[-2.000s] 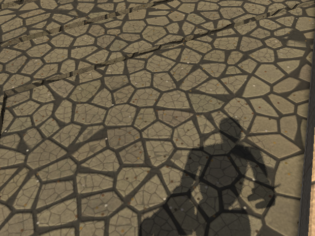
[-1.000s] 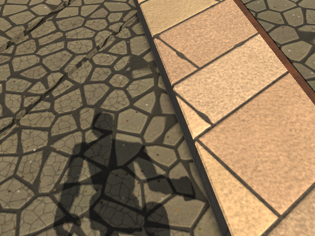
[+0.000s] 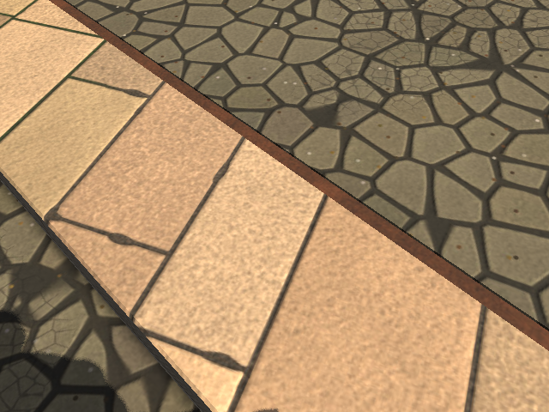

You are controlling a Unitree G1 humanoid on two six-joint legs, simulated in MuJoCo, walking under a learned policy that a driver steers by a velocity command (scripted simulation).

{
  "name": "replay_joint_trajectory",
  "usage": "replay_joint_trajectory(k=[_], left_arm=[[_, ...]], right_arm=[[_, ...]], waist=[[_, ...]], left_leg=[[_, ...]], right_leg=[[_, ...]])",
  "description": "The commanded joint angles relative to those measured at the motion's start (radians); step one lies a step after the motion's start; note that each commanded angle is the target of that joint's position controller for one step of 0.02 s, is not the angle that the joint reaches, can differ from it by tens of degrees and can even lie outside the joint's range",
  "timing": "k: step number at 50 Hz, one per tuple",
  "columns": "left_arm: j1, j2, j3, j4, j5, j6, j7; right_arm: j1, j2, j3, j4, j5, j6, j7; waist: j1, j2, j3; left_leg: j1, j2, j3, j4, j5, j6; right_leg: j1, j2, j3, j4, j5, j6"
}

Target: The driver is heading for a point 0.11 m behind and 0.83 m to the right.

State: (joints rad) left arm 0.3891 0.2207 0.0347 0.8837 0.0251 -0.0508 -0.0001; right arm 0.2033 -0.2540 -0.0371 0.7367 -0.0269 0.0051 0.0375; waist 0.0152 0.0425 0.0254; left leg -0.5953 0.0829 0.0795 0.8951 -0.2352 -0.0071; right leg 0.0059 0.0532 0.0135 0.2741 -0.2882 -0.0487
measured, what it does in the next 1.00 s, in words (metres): climbs, turning right: left foot, then right foot 0.15 m higher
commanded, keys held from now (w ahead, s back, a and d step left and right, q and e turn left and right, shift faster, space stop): w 0.10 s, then no key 0.04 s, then e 0.22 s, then w+e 0.10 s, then e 0.54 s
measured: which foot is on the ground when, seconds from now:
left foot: up 0.00-0.10, down 0.12-0.72, up 0.74-1.00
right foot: down 0.00-0.12, up 0.14-0.68, down 0.70-1.00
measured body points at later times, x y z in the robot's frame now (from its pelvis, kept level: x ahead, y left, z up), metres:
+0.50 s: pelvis +0.16 +0.05 +0.00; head +0.18 +0.07 +0.45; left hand +0.39 +0.19 -0.10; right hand +0.07 -0.16 -0.14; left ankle +0.14 +0.11 -0.74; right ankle +0.20 -0.08 -0.42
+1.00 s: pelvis +0.30 -0.01 +0.12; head +0.33 -0.05 +0.57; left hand +0.51 +0.18 +0.01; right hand +0.38 -0.28 +0.02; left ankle +0.43 +0.13 -0.46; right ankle +0.32 -0.06 -0.59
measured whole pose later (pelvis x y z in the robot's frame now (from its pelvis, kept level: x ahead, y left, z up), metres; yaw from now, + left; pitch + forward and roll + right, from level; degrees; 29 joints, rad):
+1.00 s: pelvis +0.30 -0.01 +0.12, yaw -26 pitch +3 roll +3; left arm 0.23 0.23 0.05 0.75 0.01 0.01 0.04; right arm 0.12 -0.15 0.01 0.54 -0.04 0.04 -0.04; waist -0.01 0.00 0.04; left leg -0.86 0.05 -0.06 1.46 -0.21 -0.03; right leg -0.47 0.13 0.05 0.76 -0.31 -0.13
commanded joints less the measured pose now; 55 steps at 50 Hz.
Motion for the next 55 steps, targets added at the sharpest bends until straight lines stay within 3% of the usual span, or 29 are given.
replay_joint_trajectory(k=[1, 4, 6, 7, 8, 9, 10, 11, 13, 17, 20, 23, 27, 29, 31, 32, 34, 35, 36, 37, 38, 40, 41, 42, 45, 48, 50, 52, 55], left_arm=[[-0.043, 0.150, 0.033, -0.058, 0.001, -0.022, 0.004], [-0.046, 0.165, 0.040, -0.041, -0.001, -0.023, 0.005], [-0.081, 0.153, 0.034, -0.039, -0.020, -0.017, -0.001], [-0.044, 0.054, 0.007, -0.060, -0.023, -0.016, 0.003], [0.149, -0.004, 0.004, -0.031, -0.050, -0.001, 0.012], [0.127, 0.048, 0.014, 0.007, -0.013, 0.015, 0.023], [0.017, 0.068, 0.022, -0.018, 0.007, 0.017, 0.020], [-0.047, 0.059, 0.024, -0.048, 0.005, 0.020, 0.022], [-0.090, 0.016, 0.019, -0.073, 0.002, 0.047, 0.020], [-0.286, -0.091, -0.018, -0.194, -0.022, 0.065, 0.052], [-0.369, -0.116, -0.037, -0.268, -0.006, 0.084, 0.056], [-0.442, -0.136, -0.059, -0.341, 0.002, 0.090, 0.041], [-0.489, -0.138, -0.065, -0.393, 0.005, 0.102, 0.040], [-0.506, -0.145, -0.067, -0.371, -0.012, 0.108, 0.033], [-0.466, -0.156, -0.067, -0.347, -0.029, 0.112, 0.023], [-0.421, -0.142, -0.062, -0.330, -0.031, 0.117, 0.019], [-0.281, -0.060, -0.039, -0.316, -0.020, 0.116, 0.003], [-0.190, -0.008, -0.022, -0.317, -0.013, 0.096, 0.000], [-0.162, 0.142, 0.026, -0.319, -0.014, 0.093, 0.011], [-0.221, 0.227, 0.077, -0.328, -0.012, 0.119, 0.033], [-0.285, 0.205, 0.071, -0.336, -0.009, 0.116, 0.036], [-0.324, 0.071, 0.029, -0.273, -0.009, 0.093, 0.041], [-0.347, 0.042, 0.020, -0.260, 0.001, 0.077, 0.039], [-0.364, 0.025, 0.017, -0.256, 0.010, 0.063, 0.029], [-0.240, 0.089, 0.033, -0.190, 0.003, 0.026, 0.019], [-0.192, 0.106, 0.041, -0.192, -0.012, 0.036, 0.039], [-0.158, 0.110, 0.049, -0.225, -0.018, 0.062, 0.073], [-0.131, 0.110, 0.052, -0.266, -0.014, 0.067, 0.079], [-0.108, 0.119, 0.058, -0.297, -0.001, 0.059, 0.078]], right_arm=[[-0.055, -0.044, -0.009, -0.076, 0.011, -0.008, -0.012], [0.062, -0.074, -0.030, -0.043, 0.011, -0.014, -0.036], [0.277, -0.088, -0.044, 0.042, -0.010, -0.039, -0.040], [0.353, -0.182, -0.055, 0.054, -0.028, -0.054, -0.041], [0.365, -0.285, -0.079, 0.075, -0.019, -0.040, -0.040], [0.255, -0.211, -0.069, 0.048, 0.000, -0.028, -0.036], [0.142, -0.117, -0.041, 0.029, 0.008, -0.025, -0.034], [0.102, -0.082, -0.027, 0.033, -0.004, -0.028, -0.031], [0.142, -0.039, -0.010, 0.073, -0.012, -0.044, -0.037], [0.293, -0.034, -0.001, 0.162, -0.015, -0.060, -0.043], [0.323, -0.008, 0.016, 0.202, -0.003, -0.066, -0.050], [0.278, 0.007, 0.032, 0.209, -0.001, -0.075, -0.057], [0.315, -0.083, 0.012, 0.205, 0.009, -0.076, -0.106], [0.358, -0.077, 0.006, 0.190, 0.015, -0.056, -0.119], [0.324, -0.078, 0.002, 0.164, 0.018, -0.037, -0.120], [0.297, -0.110, -0.006, 0.144, 0.020, -0.028, -0.120], [0.238, -0.173, -0.026, 0.092, 0.033, -0.023, -0.095], [0.216, -0.204, -0.039, 0.065, 0.044, -0.022, -0.075], [0.110, -0.151, -0.027, -0.051, 0.042, -0.026, -0.047], [-0.014, -0.116, -0.034, -0.122, -0.003, -0.021, -0.022], [0.037, -0.017, -0.011, -0.161, -0.022, -0.010, -0.025], [0.052, 0.032, 0.006, -0.174, -0.013, 0.016, -0.067], [0.101, 0.036, 0.011, -0.173, -0.021, 0.016, -0.086], [0.136, 0.035, 0.010, -0.168, -0.028, 0.021, -0.097], [0.113, 0.041, 0.017, -0.180, -0.019, 0.021, -0.095], [0.043, 0.018, 0.019, -0.212, -0.022, 0.032, -0.082], [-0.080, 0.025, 0.027, -0.255, -0.011, 0.043, -0.076], [-0.099, 0.009, 0.023, -0.242, 0.007, 0.050, -0.076], [-0.129, 0.006, 0.022, -0.237, 0.006, 0.049, -0.083]], waist=[[-0.007, -0.162, 0.027], [-0.056, -0.151, -0.031], [-0.157, -0.073, -0.109], [-0.140, 0.115, -0.140], [-0.070, 0.350, -0.245], [-0.051, 0.138, -0.183], [-0.039, 0.035, -0.048], [-0.028, 0.002, 0.001], [-0.022, 0.021, 0.018], [-0.045, 0.002, 0.008], [-0.005, 0.010, 0.045], [0.037, -0.025, 0.098], [0.022, -0.004, 0.026], [-0.035, 0.007, -0.024], [-0.006, 0.063, -0.063], [0.013, 0.110, -0.102], [0.057, 0.212, -0.214], [0.111, 0.183, -0.276], [0.145, -0.110, -0.288], [0.118, -0.175, -0.344], [0.038, -0.126, -0.294], [-0.064, -0.056, 0.008], [-0.116, -0.089, 0.052], [-0.136, -0.099, 0.022], [-0.119, -0.094, -0.055], [-0.080, -0.094, -0.076], [-0.016, -0.123, -0.103], [0.022, -0.136, -0.158], [0.041, -0.149, -0.171]], left_leg=[[0.112, -0.028, 0.020, -0.178, 0.083, 0.032], [0.274, -0.077, 0.032, -0.262, 0.048, 0.080], [0.550, -0.095, 0.056, -0.444, 0.174, 0.081], [0.656, 0.150, -0.247, -0.516, 0.361, 0.094], [0.749, 0.347, -0.581, -0.624, 0.541, 0.246], [0.608, 0.325, -0.553, -0.648, 0.203, 0.286], [0.456, 0.279, -0.422, -0.667, 0.015, 0.278], [0.388, 0.247, -0.334, -0.679, -0.012, 0.251], [0.352, 0.212, -0.214, -0.663, 0.076, 0.212], [0.485, 0.260, -0.179, -0.643, -0.002, 0.187], [0.483, 0.270, -0.165, -0.686, -0.228, 0.158], [0.308, 0.195, -0.055, -0.755, -0.285, 0.125], [0.538, 0.194, 0.037, -0.750, 0.402, 0.165], [0.666, 0.185, 0.111, -0.724, 0.682, 0.171], [0.684, 0.182, 0.201, -0.640, 1.134, 0.149], [0.686, 0.195, 0.228, -0.565, 1.404, 0.145], [0.693, 0.239, 0.223, -0.325, 1.706, 0.161], [0.569, 0.227, 0.222, -0.084, 1.653, 0.136], [0.153, 0.058, 0.197, 0.360, 0.797, 0.052], [-0.045, -0.151, -0.030, 0.709, -0.061, 0.013], [-0.132, -0.118, -0.155, 0.875, -0.097, 0.018], [-0.196, -0.069, -0.128, 0.851, -0.060, 0.024], [-0.190, -0.062, -0.122, 0.820, -0.033, 0.026], [-0.178, -0.075, -0.110, 0.874, -0.003, 0.030], [-0.229, -0.066, -0.111, 0.780, 0.031, 0.029], [-0.299, -0.044, -0.092, 0.571, 0.049, -0.017], [-0.328, -0.042, -0.082, 0.433, 0.019, -0.073], [-0.287, -0.033, -0.076, 0.301, 0.026, -0.080], [-0.271, -0.043, -0.106, 0.240, 0.037, -0.058]], right_leg=[[-0.064, -0.246, 0.089, -0.037, 0.685, -0.117], [-0.017, -0.246, 0.081, 0.122, 0.889, -0.100], [-0.118, -0.139, 0.022, 0.452, 0.730, -0.070], [-0.301, -0.032, -0.035, 0.770, 0.303, -0.024], [-0.487, 0.106, -0.012, 1.100, -0.233, 0.015], [-0.526, 0.031, 0.065, 1.308, -0.186, 0.015], [-0.580, -0.009, 0.033, 1.385, -0.140, 0.008], [-0.620, -0.028, 0.005, 1.449, -0.132, -0.003], [-0.704, -0.025, -0.028, 1.604, -0.139, -0.012], [-1.147, 0.019, 0.023, 1.993, -0.201, -0.065], [-1.349, 0.003, 0.038, 2.108, -0.187, -0.069], [-1.284, -0.029, -0.016, 1.850, -0.088, -0.045], [-1.240, -0.102, -0.097, 1.566, -0.192, -0.022], [-1.143, -0.114, -0.170, 1.371, -0.239, -0.041], [-0.939, -0.068, -0.230, 1.173, -0.285, -0.079], [-0.827, -0.021, -0.266, 1.114, -0.343, -0.097], [-0.599, 0.050, -0.215, 0.957, -0.414, -0.133], [-0.391, 0.057, -0.051, 0.774, -0.303, -0.172], [-0.229, -0.168, 0.527, 0.438, -0.353, -0.291], [-0.222, -0.277, 0.971, 0.109, -0.125, -0.342], [-0.290, -0.333, 0.881, 0.104, -0.075, -0.349], [-0.589, -0.239, 0.585, 0.232, -0.143, -0.243], [-0.665, -0.178, 0.462, 0.250, -0.028, -0.196], [-0.671, -0.150, 0.382, 0.273, 0.070, -0.178], [-0.525, -0.092, 0.266, 0.287, 0.214, -0.149], [-0.373, -0.075, 0.286, 0.254, 0.267, -0.137], [-0.237, -0.099, 0.338, 0.224, 0.381, -0.142], [-0.143, -0.133, 0.367, 0.204, 0.503, -0.116], [-0.086, -0.166, 0.421, 0.197, 0.523, -0.135]])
